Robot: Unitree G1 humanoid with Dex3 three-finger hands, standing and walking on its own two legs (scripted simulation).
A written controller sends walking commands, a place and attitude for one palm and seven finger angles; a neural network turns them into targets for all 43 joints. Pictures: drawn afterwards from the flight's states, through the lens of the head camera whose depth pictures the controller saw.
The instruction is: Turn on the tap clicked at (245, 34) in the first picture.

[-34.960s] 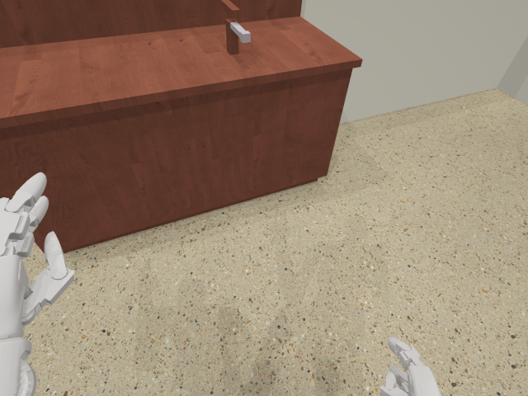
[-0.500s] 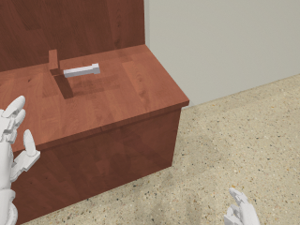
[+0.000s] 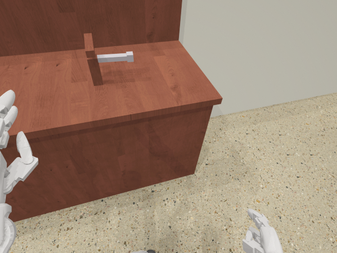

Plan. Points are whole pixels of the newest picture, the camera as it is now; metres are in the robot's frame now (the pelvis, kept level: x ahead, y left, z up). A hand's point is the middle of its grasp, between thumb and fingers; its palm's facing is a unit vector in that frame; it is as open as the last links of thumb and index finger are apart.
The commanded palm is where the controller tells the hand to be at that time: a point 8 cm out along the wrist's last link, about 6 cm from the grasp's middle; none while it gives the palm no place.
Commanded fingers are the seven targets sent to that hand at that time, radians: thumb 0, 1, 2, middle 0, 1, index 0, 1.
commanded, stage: step back with the hand held close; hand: left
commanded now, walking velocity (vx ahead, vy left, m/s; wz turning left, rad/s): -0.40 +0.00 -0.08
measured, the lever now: (129, 56) +0.75 +0.23 +0.08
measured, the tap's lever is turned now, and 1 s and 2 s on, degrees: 85 85 85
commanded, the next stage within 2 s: stop stepping back and stand still in 0.02 s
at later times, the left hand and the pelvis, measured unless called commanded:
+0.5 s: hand (7, 238) +0.10 +0.23 +0.18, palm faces +0.35 -0.86 -0.37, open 7.4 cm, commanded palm +0.05 +0.27 +0.19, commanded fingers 0.00 0.90 0.90 -0.20 -0.30 -0.20 -0.30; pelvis -0.12 +0.00 +0.01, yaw -2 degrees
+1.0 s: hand out of the picture +0.05 +0.22 +0.18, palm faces +0.38 -0.85 -0.37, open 7.4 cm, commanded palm +0.01 +0.27 +0.19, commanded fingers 0.00 0.90 0.90 -0.20 -0.30 -0.20 -0.30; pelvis -0.16 -0.01 +0.01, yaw -2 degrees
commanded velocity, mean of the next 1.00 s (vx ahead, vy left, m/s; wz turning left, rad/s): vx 0.12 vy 0.02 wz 0.00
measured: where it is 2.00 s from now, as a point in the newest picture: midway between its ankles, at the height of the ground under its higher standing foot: outside the picture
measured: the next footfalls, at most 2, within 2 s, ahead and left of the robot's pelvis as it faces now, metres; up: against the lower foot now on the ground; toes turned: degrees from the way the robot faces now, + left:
right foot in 0.10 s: -0.10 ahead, -0.08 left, +0.00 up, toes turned -4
left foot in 0.24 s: +0.05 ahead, +0.08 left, +0.00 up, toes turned -3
